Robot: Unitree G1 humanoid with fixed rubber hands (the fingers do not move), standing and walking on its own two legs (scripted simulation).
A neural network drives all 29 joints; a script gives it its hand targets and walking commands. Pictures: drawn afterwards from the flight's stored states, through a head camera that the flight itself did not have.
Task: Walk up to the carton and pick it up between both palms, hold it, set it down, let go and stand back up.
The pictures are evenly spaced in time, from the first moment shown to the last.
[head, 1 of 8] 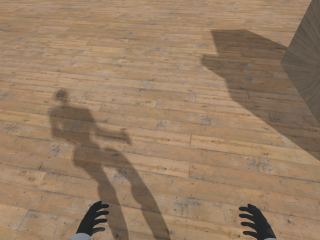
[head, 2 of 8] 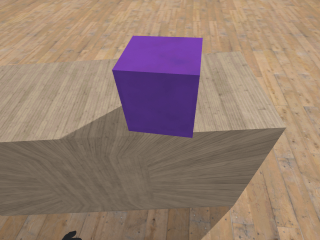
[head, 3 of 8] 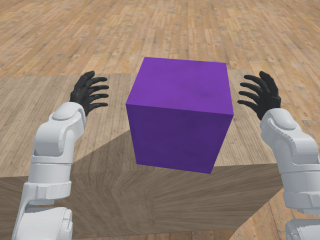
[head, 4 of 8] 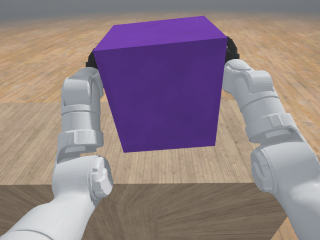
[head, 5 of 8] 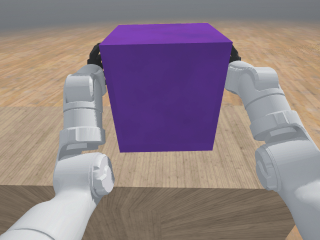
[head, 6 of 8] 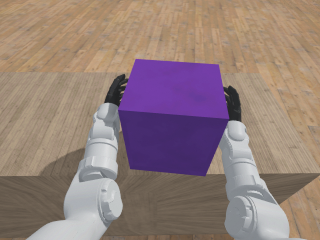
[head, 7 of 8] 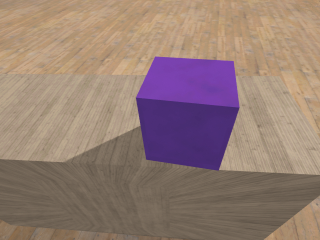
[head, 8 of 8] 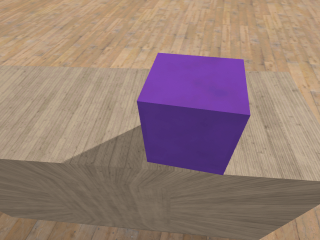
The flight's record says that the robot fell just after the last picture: no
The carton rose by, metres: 0.22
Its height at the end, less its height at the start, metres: +0.00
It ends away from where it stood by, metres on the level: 0.04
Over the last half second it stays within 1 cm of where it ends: yes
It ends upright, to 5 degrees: yes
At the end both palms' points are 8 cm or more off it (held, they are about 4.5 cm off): yes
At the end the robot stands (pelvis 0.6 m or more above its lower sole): yes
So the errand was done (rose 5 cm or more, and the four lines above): yes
